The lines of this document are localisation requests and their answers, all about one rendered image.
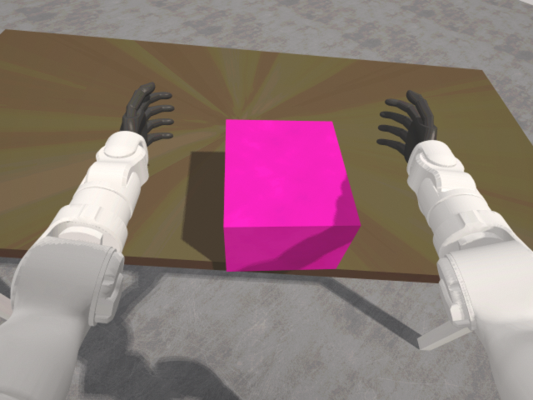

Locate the left robot forearm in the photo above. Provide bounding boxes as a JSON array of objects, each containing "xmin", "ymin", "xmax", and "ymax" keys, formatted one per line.
[{"xmin": 11, "ymin": 131, "xmax": 149, "ymax": 311}]

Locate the robot left hand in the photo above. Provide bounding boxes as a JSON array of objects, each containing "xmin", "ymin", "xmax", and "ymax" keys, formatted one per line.
[{"xmin": 119, "ymin": 82, "xmax": 174, "ymax": 147}]

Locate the right robot forearm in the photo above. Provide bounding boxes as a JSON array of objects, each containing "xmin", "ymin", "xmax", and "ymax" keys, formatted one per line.
[{"xmin": 406, "ymin": 140, "xmax": 533, "ymax": 258}]

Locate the table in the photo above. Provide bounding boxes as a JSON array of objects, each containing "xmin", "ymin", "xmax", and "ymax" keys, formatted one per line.
[{"xmin": 0, "ymin": 29, "xmax": 533, "ymax": 351}]

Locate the robot right hand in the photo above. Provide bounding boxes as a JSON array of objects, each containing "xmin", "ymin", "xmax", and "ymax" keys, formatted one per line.
[{"xmin": 376, "ymin": 90, "xmax": 437, "ymax": 163}]

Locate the carton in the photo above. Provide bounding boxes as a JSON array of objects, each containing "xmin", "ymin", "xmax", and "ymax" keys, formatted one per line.
[{"xmin": 223, "ymin": 119, "xmax": 361, "ymax": 272}]

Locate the robot right upper arm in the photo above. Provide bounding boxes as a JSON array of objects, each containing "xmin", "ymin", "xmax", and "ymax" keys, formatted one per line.
[{"xmin": 437, "ymin": 240, "xmax": 533, "ymax": 400}]

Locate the robot left upper arm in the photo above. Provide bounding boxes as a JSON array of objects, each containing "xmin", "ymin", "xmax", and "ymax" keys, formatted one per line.
[{"xmin": 0, "ymin": 236, "xmax": 125, "ymax": 400}]

